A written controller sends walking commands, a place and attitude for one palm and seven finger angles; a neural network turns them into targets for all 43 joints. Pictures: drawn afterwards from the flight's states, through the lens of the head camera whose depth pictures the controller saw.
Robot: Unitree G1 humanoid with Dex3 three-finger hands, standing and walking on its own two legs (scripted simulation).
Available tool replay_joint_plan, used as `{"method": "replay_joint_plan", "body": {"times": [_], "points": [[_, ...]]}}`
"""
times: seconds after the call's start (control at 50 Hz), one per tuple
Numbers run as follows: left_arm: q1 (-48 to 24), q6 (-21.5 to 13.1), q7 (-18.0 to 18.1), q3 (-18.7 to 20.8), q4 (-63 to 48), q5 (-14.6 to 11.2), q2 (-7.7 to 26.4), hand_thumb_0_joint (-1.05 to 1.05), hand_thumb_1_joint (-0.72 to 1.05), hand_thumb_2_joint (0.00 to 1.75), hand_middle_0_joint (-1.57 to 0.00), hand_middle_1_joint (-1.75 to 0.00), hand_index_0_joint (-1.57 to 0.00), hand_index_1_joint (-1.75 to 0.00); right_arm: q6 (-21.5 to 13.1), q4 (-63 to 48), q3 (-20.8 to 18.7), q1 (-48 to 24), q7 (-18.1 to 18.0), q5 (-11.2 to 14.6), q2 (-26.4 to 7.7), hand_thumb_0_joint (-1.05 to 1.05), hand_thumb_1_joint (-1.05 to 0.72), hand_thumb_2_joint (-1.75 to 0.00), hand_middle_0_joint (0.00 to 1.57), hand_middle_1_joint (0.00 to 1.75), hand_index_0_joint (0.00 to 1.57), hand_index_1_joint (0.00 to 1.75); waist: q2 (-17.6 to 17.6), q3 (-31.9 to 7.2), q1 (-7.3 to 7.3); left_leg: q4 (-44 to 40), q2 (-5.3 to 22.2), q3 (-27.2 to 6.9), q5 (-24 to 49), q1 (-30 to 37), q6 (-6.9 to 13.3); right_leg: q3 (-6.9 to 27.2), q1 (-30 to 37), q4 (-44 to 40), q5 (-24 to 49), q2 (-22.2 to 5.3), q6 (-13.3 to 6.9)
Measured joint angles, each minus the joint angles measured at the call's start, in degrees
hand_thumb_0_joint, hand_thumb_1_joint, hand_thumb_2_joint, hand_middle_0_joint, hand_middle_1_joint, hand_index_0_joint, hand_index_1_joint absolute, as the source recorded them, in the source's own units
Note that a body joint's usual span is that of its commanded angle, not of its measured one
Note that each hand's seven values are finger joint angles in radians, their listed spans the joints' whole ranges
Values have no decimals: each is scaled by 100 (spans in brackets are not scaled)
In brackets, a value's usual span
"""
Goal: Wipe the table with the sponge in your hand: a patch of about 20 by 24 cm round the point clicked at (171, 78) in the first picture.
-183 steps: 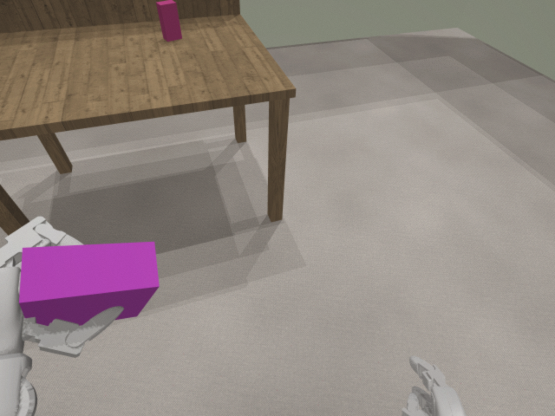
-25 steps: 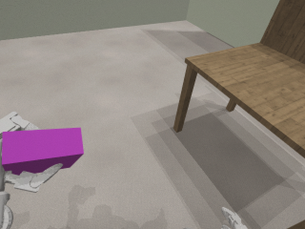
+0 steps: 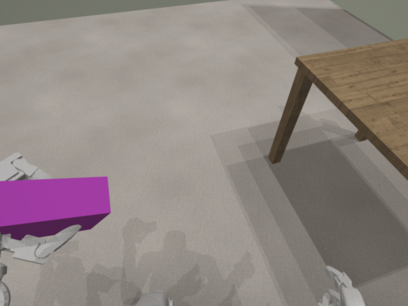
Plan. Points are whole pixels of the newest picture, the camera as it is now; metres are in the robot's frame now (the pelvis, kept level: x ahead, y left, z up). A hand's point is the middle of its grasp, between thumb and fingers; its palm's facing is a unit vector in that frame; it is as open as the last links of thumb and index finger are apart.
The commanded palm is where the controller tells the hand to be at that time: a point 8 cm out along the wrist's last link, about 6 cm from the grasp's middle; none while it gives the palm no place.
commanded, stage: walk to a spot facing it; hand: left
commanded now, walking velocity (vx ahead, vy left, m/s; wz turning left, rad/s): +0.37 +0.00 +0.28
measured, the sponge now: (69, 209) +0.22 +0.21 +0.15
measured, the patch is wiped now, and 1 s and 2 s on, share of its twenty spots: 0.00 0.00 0.00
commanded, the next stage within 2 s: turn to face it in 0.76 s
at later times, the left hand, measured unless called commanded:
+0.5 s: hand (75, 141) +0.33 +0.24 +0.17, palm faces +0.47 -0.71 -0.53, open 9.3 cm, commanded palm +0.28 +0.27 +0.17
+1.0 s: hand (74, 112) +0.41 +0.28 +0.16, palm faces +0.59 -0.69 -0.42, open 9.3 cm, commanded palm +0.34 +0.30 +0.17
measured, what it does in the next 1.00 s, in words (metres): walks ahead: left foot, then right foot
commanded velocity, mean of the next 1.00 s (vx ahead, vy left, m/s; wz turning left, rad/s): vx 0.23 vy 0.00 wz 0.17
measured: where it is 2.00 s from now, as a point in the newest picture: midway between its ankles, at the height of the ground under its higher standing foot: (217, 298)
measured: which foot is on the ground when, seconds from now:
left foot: up 0.00-0.10, down 0.12-0.48, up 0.50-0.90, down 0.92-1.00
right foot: down 0.00-0.12, up 0.14-0.46, down 0.48-0.92, up 0.94-1.00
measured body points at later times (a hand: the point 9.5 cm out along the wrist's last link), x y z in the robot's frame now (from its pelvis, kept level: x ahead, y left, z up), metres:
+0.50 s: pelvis +0.14 -0.02 -0.02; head +0.16 -0.04 +0.42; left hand +0.30 +0.27 +0.20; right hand +0.31 -0.20 -0.14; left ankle +0.06 +0.13 -0.74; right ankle +0.22 -0.12 -0.75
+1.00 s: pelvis +0.25 -0.01 -0.03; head +0.28 +0.02 +0.42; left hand +0.37 +0.31 +0.18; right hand +0.47 -0.22 -0.10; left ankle +0.28 +0.11 -0.75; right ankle +0.22 -0.13 -0.70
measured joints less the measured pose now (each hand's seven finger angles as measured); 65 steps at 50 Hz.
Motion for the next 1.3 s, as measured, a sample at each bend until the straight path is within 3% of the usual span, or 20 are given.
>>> {"method": "replay_joint_plan", "body": {"times": [0.1, 0.14, 0.18, 0.26, 0.36, 0.46, 0.48, 0.5, 0.54, 0.58, 0.64, 0.74, 0.86, 0.92, 0.96, 1.0, 1.04, 1.16, 1.28, 1.3], "points": [[-83, 18, 192, 32, -307, -36, -94, 0, -43, 101, -83, -136, -83, -136, -15, -196, -26, 129, -64, 6, -18, 1, -90, -90, 20, 30, 20, 30, -61, -104, 52, -1506, -95, 232, 104, 929, 122, -67, -32, 593, -514, -68, 183], [-237, -12, 244, 72, -291, -24, -90, 0, -43, 101, -83, -136, -83, -136, -32, -244, -27, 24, -90, 24, 113, 1, -90, -90, 20, 30, 20, 30, -154, -47, 22, -1441, -168, 219, 409, 1021, 197, 227, -326, 1583, -1075, -132, 222], [-451, -43, 240, 59, -55, 57, -67, 0, -43, 101, -83, -136, -83, -136, -54, -186, 52, -121, -52, 26, 370, 1, -91, -90, 20, 30, 20, 29, -210, 31, -27, -1222, -173, 184, 216, 1089, 181, 662, -790, 2963, -1556, 49, 193], [-493, 68, 114, 19, 15, 102, 6, 0, -43, 101, -83, -136, -83, -136, -163, -106, 337, -169, 136, 68, 813, 1, -90, -90, 20, 30, 20, 29, -105, -63, -119, -1545, -84, 7, 201, 1302, 112, 803, -1676, 4059, -1252, 205, 264], [-40, -138, 19, 33, -484, 51, 4, 0, -43, 102, -83, -136, -83, -136, -347, -75, 548, -33, 244, 30, 1057, 1, -90, -90, 21, 30, 21, 30, 157, -81, 10, -2078, 44, -37, 268, 1683, -38, 661, -1972, 2810, -546, 99, 343], [-60, -220, -45, 177, -72, 26, 125, 0, -43, 102, -83, -136, -83, -136, -260, 41, 552, 33, 173, 10, 987, 1, -90, -90, 21, 30, 21, 30, 494, -83, 141, -1834, 217, -158, -119, 1884, -228, 371, -1296, 1151, -221, 286, 338], [-134, -167, -40, 216, 47, 26, 186, 0, -43, 102, -83, -136, -83, -136, -220, 41, 538, 40, 153, 31, 957, 1, -90, -90, 21, 30, 21, 30, 497, -87, 135, -1474, 234, -198, -341, 1794, -199, 318, -1046, 803, -160, 331, 302], [-271, -114, -40, 224, 172, 54, 203, 0, -43, 102, -83, -136, -83, -136, -173, 64, 506, -4, 139, 55, 898, 1, -90, -90, 21, 30, 21, 30, 508, -62, 125, -866, 276, -202, -566, 1571, -87, 274, -988, 752, 242, 333, 102], [-626, 1, -67, 98, 447, 86, -11, 0, -43, 102, -84, -136, -83, -136, -34, 245, 416, -250, 115, 63, 652, 1, -90, -90, 21, 30, 21, 30, 610, 107, 91, 845, 151, -528, -935, 905, 46, 160, -1031, 1255, 32, 293, -158], [-780, 66, -99, -30, 602, 72, -255, 0, -43, 102, -84, -136, -83, -136, 61, 377, 313, -440, 128, 60, 418, 1, -90, -90, 21, 30, 21, 30, 597, 237, 68, 2081, -49, -617, -823, 330, 60, 132, -884, 1316, -244, 256, -213], [-513, 51, -131, -99, 433, 64, -376, 0, -43, 102, -84, -136, -83, -136, 151, 310, 190, -570, 147, 62, 191, 2, -90, -90, 21, 30, 21, 30, 451, 326, -68, 2813, -99, -479, -365, -356, -47, 96, -627, 1014, -235, 240, -190], [-15, -65, -99, 36, -312, 43, 5, 0, -43, 102, -84, -136, -83, -136, 156, -32, 14, -424, 96, 37, 62, 1, -91, -90, 20, 30, 20, 30, 63, 378, -228, 1688, 62, -155, -2, -683, -135, -110, -221, 442, -174, 177, -183], [229, -162, 115, 435, -864, -52, 311, 0, -43, 102, -84, -136, -83, -136, 150, -342, -103, -120, 53, 8, 50, 1, -91, -90, 20, 30, 20, 29, -204, 275, -172, -351, 66, 288, -32, -108, -109, -299, -52, 561, -519, -14, -32], [239, -150, 208, 466, -884, -81, 215, 0, -43, 102, -84, -136, -83, -136, 166, -449, -75, -51, 25, 12, 44, 1, -91, -90, 20, 30, 20, 29, -174, 152, -118, -1355, -75, 413, 580, 522, -41, -296, -181, 1261, -983, -172, 120], [1, -170, 242, 431, -665, -76, 192, 0, -43, 102, -84, -136, -83, -136, 166, -386, -70, -191, -21, 27, 221, 1, -91, -90, 20, 30, 20, 29, -227, 190, -93, -1067, -141, 410, 627, 492, 241, 235, -534, 2331, -1477, -138, 201], [-317, -158, 214, 329, -319, -15, 172, 0, -43, 102, -84, -136, -83, -136, 154, -268, 68, -348, 10, 46, 465, 1, -91, -90, 20, 30, 20, 29, -246, 234, -24, -886, -120, 380, 408, 519, 278, 770, -932, 3366, -1837, 135, 210], [-525, -64, 164, 239, -138, 26, 127, 0, -43, 102, -84, -136, -83, -136, 102, -191, 263, -446, 92, 43, 691, 1, -91, -90, 20, 30, 20, 29, -217, 217, 27, -979, -67, 329, 388, 594, 210, 951, -1219, 3802, -1681, 304, 239], [-481, -48, 61, 58, -549, -9, -62, 0, -43, 102, -84, -136, -83, -136, -236, -295, 662, -524, 324, 7, 1067, 1, -90, -90, 20, 30, 21, 30, 111, 187, 281, -1481, 228, 438, 583, 879, 29, 855, -1339, 2754, -1024, 402, 367], [-507, -45, -31, 187, -37, -46, 28, 0, -43, 102, -84, -136, -83, -136, -262, -443, 692, -547, 395, 31, 1007, 1, -90, -90, 21, 30, 21, 30, 521, 144, 405, -1316, 663, 698, 469, 903, -288, 654, -820, 1329, -653, 544, 456], [-556, 1, -46, 192, 117, -38, 33, 0, -43, 102, -84, -136, -83, -136, -248, -471, 669, -545, 392, 45, 949, 1, -90, -90, 21, 30, 21, 30, 571, 160, 394, -1130, 749, 716, 376, 852, -355, 637, -700, 1087, -427, 593, 355]]}}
